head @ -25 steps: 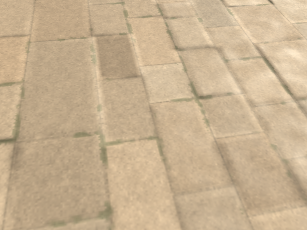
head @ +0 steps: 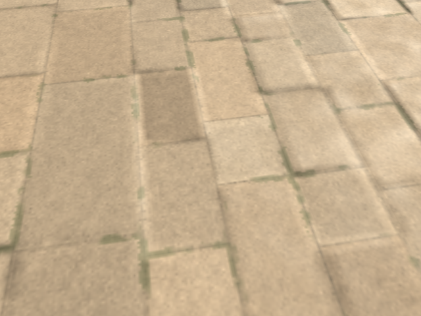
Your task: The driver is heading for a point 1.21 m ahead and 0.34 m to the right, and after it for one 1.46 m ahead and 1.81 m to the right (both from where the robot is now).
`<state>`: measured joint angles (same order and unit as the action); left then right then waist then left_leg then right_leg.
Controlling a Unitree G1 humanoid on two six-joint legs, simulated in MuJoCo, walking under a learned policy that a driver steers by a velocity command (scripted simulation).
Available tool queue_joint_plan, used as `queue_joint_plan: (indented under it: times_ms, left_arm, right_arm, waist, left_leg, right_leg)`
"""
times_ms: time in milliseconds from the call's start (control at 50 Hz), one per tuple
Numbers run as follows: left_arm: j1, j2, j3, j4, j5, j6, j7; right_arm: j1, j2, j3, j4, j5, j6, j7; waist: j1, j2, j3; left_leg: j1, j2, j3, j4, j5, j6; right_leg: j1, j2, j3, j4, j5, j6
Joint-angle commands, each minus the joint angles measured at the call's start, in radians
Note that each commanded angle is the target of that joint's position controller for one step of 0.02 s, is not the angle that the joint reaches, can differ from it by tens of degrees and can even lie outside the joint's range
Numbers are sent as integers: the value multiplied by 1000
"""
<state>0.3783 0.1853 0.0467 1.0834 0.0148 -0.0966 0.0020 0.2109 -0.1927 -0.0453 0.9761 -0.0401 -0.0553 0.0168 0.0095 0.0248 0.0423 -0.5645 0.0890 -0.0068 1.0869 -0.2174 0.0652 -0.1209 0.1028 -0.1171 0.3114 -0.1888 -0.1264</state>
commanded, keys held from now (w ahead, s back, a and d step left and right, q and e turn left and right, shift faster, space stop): w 0.54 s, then w+e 0.46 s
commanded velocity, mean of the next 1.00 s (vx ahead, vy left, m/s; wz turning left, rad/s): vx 0.50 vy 0.00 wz -0.15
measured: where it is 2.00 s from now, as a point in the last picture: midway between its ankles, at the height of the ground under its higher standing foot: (269, 185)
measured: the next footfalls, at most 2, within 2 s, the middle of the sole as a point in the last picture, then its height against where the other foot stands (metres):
left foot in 0.30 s outside the picture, level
right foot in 0.88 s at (247, 274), level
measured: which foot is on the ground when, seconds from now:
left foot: up 0.00-0.28, down 0.30-0.90, up 0.92-1.00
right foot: down 0.00-0.32, up 0.34-0.86, down 0.88-1.00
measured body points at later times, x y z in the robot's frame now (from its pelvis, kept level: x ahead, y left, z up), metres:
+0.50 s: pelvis +0.29 +0.05 +0.00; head +0.31 +0.06 +0.45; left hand +0.33 +0.30 -0.15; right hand +0.31 -0.20 -0.14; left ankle +0.31 +0.11 -0.74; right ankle +0.24 -0.08 -0.66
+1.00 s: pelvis +0.55 -0.02 -0.01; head +0.59 -0.03 +0.43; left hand +0.70 +0.22 -0.15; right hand +0.54 -0.26 -0.16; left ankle +0.46 +0.13 -0.64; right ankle +0.60 -0.06 -0.74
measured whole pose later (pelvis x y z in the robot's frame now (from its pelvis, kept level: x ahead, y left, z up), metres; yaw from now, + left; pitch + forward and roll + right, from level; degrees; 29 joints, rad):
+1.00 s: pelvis +0.55 -0.02 -0.01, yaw -13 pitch +0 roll +0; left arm 0.20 0.23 0.08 0.93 0.02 -0.04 -0.01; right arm 0.29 -0.20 -0.05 0.95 -0.02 -0.10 0.00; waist 0.00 0.01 0.06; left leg -0.36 0.04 0.03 1.24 -0.34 0.03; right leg -0.32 0.12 -0.07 0.50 -0.19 -0.14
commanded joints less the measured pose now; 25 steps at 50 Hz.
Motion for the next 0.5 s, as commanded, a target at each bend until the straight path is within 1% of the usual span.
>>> queue_joint_plan:
  times_ms: [20, 80, 120, 160, 200, 220, 240, 260, 280, 300, 320, 340, 360, 380, 400, 420, 440, 460, 500]
  left_arm:
    - [51, 86, 4, -36, -3, -18, 2]
    - [108, 80, -4, -30, -5, -16, 3]
    - [151, 82, -6, -19, -5, -17, 6]
    - [185, 85, -8, -8, -1, -16, 11]
    - [201, 91, -7, 1, 8, -12, 17]
    - [194, 97, -5, 3, 11, -11, 20]
    - [176, 105, -3, 1, 13, -11, 23]
    - [159, 116, 0, -1, 14, -11, 25]
    - [147, 126, 3, -1, 14, -9, 25]
    - [124, 129, 3, -6, 7, -6, 23]
    - [113, 101, -6, -37, -5, -8, 18]
    - [239, 2, -20, -49, -44, -4, 6]
    - [163, 103, 7, -45, -16, 2, 9]
    - [69, 98, 11, -81, -9, -2, 6]
    - [21, 83, 10, -91, -4, -5, 3]
    - [11, 72, 13, -91, 7, 3, 0]
    - [32, 51, 11, -87, 19, 18, -6]
    - [42, 34, 10, -85, 22, 29, -12]
    - [10, 29, 12, -100, 26, 45, -21]
  right_arm:
    - [-2, -35, -5, -43, 2, 15, 9]
    - [-133, -24, 3, -87, 14, 12, 13]
    - [-197, -16, 9, -106, 19, 10, 14]
    - [-248, -21, 10, -123, 21, 7, 13]
    - [-281, -30, 9, -141, 21, 1, 11]
    - [-279, -36, 6, -146, 21, -4, 10]
    - [-253, -44, 2, -143, 20, -8, 6]
    - [-196, -57, -5, -127, 19, -13, 0]
    - [-86, -76, -17, -93, 18, -19, -7]
    - [81, -99, -32, -38, 10, -29, -16]
    - [255, -174, -55, -2, -16, -35, -27]
    - [298, -256, -77, 4, -24, -29, -21]
    - [221, -207, -70, -3, 16, -15, -10]
    - [110, -154, -53, -20, 26, -17, -6]
    - [61, -99, -38, -23, 22, -26, -3]
    - [55, -67, -28, -13, 21, -33, -7]
    - [63, -35, -17, 4, 23, -39, -12]
    - [91, -35, -14, 18, 24, -46, -16]
    - [141, -67, -17, 37, 28, -58, -19]
  waist:
    - [-21, -61, 67]
    - [14, -71, 71]
    - [36, -84, 68]
    - [53, -91, 68]
    - [56, -94, 73]
    - [45, -97, 70]
    - [24, -101, 58]
    - [-6, -110, 27]
    - [-51, -112, -28]
    - [-124, -92, -108]
    - [-182, -25, -223]
    - [-119, 205, -334]
    - [-106, 41, -279]
    - [-68, 25, -125]
    - [-45, -20, -52]
    - [-17, -16, -21]
    - [11, 0, -14]
    - [21, 13, -16]
    - [32, 17, -3]
  left_leg:
    - [-85, 25, 31, -102, 107, -26]
    - [-80, 2, 68, -285, 198, -38]
    - [-67, -20, 91, -377, 232, -34]
    - [-71, -37, 103, -437, 229, -22]
    - [-77, -50, 105, -481, 190, -2]
    - [-59, -59, 106, -503, 156, 13]
    - [-6, -78, 112, -525, 115, 31]
    - [78, -107, 122, -541, 70, 50]
    - [197, -137, 128, -572, 52, 71]
    - [405, -134, 119, -640, 109, 97]
    - [670, 57, -84, -641, 35, 148]
    - [916, 350, -596, -735, 4, 308]
    - [836, 303, -638, -804, -68, 285]
    - [687, 271, -473, -833, -56, 248]
    - [569, 228, -374, -869, 49, 218]
    - [495, 185, -293, -888, 112, 185]
    - [437, 146, -226, -906, 159, 158]
    - [419, 135, -194, -913, 205, 152]
    - [408, 118, -146, -930, 270, 153]
  right_leg:
    - [-37, -275, 219, -205, 228, -86]
    - [12, -251, 170, -193, 354, -54]
    - [66, -253, 156, -180, 417, -44]
    - [140, -270, 154, -160, 469, -48]
    - [215, -295, 155, -126, 537, -60]
    - [242, -307, 151, -99, 596, -63]
    - [254, -313, 140, -55, 706, -58]
    - [259, -315, 131, 15, 841, -48]
    - [261, -307, 122, 138, 926, -39]
    - [186, -278, 95, 323, 861, -21]
    - [-24, -236, 69, 600, 538, -6]
    - [-390, -35, 28, 990, -263, 38]
    - [-479, -69, 168, 1060, -281, 20]
    - [-518, -115, 172, 1026, -188, 18]
    - [-493, -147, 169, 974, -130, 21]
    - [-454, -169, 166, 923, -106, 27]
    - [-404, -183, 162, 879, -95, 39]
    - [-382, -183, 154, 855, -90, 48]
    - [-408, -189, 132, 813, -66, 66]
Keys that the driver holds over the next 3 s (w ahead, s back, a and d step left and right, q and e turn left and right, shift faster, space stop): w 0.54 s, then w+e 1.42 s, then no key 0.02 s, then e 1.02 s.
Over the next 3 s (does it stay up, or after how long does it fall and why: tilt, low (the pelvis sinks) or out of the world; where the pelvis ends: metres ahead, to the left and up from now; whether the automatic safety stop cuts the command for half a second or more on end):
stays up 1.15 -0.35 -0.01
